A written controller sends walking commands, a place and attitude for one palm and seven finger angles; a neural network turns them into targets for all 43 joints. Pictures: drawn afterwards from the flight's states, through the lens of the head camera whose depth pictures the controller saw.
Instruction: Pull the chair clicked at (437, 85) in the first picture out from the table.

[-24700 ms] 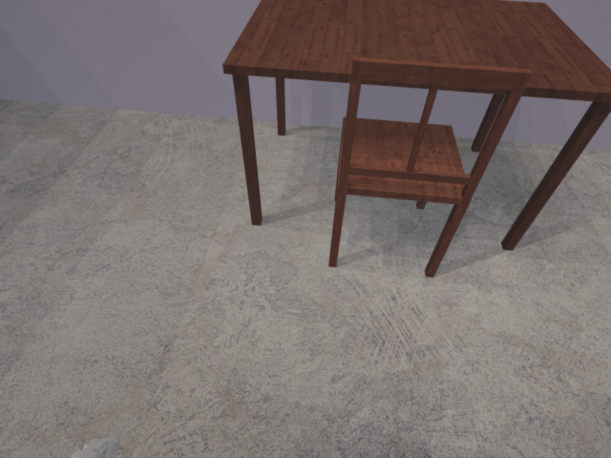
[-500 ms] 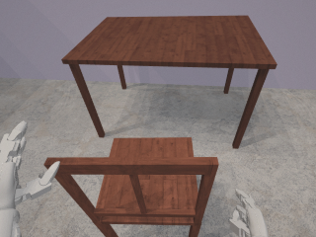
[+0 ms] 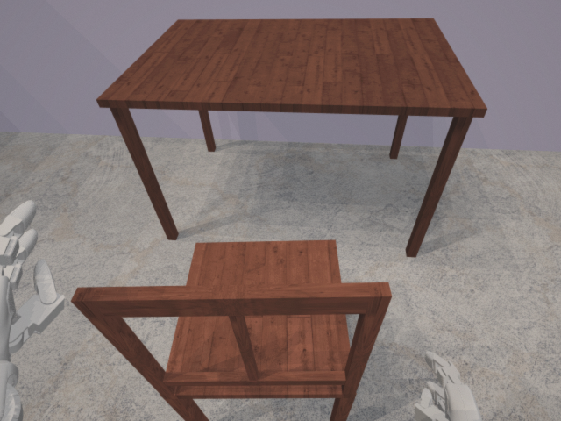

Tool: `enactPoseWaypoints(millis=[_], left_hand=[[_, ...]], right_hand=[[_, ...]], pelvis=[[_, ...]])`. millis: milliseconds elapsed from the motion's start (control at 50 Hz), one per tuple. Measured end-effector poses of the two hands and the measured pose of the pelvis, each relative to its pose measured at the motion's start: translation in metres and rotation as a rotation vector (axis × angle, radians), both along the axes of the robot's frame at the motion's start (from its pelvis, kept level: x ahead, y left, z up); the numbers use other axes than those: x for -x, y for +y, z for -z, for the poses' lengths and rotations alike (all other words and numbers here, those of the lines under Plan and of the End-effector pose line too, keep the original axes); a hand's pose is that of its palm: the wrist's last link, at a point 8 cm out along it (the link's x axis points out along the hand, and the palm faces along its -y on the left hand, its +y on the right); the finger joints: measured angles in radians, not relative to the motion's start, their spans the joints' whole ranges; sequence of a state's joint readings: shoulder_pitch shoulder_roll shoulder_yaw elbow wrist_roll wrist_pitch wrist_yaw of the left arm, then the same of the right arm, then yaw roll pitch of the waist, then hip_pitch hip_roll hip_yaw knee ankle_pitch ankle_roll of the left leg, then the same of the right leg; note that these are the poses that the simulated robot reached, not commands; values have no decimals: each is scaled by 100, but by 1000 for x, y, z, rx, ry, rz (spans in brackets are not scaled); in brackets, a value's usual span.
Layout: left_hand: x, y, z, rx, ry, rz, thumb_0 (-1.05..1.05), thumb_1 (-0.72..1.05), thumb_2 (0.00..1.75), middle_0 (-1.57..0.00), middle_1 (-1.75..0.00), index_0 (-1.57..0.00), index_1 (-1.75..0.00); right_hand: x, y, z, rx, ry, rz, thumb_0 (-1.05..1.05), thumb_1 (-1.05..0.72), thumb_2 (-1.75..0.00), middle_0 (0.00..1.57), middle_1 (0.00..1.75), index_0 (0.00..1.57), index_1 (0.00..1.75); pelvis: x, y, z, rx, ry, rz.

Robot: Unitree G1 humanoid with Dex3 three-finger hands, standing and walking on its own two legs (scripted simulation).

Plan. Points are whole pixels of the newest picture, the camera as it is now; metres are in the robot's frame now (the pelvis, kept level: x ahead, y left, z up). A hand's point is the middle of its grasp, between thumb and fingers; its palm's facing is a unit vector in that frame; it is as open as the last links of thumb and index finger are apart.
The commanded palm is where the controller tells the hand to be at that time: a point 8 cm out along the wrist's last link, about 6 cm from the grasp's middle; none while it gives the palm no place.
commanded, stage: step back with the hand held close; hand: left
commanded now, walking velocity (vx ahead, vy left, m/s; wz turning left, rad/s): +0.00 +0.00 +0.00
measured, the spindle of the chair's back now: (245, 348) +0.26 +0.10 -0.11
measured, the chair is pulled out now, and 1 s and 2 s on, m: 0.56 0.56 0.56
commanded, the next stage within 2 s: stop stepping back and stand still in 1.66 s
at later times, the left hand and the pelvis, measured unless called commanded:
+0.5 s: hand (46, 327) +0.16 +0.27 +0.15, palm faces +0.36 -0.77 -0.53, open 7.4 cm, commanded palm +0.10 +0.31 +0.18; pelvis -0.04 +0.01 +0.00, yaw +0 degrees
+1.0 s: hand out of the picture +0.09 +0.29 +0.16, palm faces +0.47 -0.73 -0.50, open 7.4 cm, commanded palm +0.03 +0.32 +0.18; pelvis -0.10 +0.01 -0.02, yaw +2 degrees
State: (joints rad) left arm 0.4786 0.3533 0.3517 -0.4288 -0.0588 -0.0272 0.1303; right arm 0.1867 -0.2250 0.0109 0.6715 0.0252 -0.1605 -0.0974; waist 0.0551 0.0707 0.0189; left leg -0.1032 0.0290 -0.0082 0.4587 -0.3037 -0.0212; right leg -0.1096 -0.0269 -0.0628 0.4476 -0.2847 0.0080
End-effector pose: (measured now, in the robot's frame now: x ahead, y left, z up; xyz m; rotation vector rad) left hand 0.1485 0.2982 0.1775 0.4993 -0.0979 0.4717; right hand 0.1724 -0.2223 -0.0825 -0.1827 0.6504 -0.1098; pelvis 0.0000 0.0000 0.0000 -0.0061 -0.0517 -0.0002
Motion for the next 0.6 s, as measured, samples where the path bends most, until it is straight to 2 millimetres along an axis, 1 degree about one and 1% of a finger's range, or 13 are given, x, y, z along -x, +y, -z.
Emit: enactPoseWaypoints(millis=[160,240,300,380,460,600], left_hand=[[-1,4,-6,-3,-31,4,1,89,90,-21,-30,-21,-30],[-5,6,-8,-34,-24,29,1,89,90,-21,-30,-21,-30],[-5,3,-3,-50,21,59,1,89,90,-21,-30,-21,-30],[2,0,3,-63,75,95,1,89,90,-21,-30,-21,-30],[15,1,3,-79,76,103,1,89,90,-21,-30,-21,-30],[44,6,-1,-79,10,70,1,89,90,-21,-30,-21,-30]], right_hand=[[-6,8,-3,-10,-12,-18,1,-90,-90,20,30,20,30],[-2,6,-3,-6,16,1,1,-90,-90,20,30,20,30],[6,2,-3,-1,40,32,1,-90,-90,20,30,20,30],[21,-3,0,7,74,74,1,-90,-90,20,30,20,30],[39,-6,3,16,97,97,1,-90,-90,20,30,20,30],[66,-7,4,29,97,96,1,-90,-90,20,30,20,30]], pelvis=[[2,3,0,3,7,-1],[9,5,-1,4,30,6],[14,8,-2,0,45,10],[22,10,-1,-6,57,12],[33,9,0,-8,59,10],[55,7,4,2,57,2]])
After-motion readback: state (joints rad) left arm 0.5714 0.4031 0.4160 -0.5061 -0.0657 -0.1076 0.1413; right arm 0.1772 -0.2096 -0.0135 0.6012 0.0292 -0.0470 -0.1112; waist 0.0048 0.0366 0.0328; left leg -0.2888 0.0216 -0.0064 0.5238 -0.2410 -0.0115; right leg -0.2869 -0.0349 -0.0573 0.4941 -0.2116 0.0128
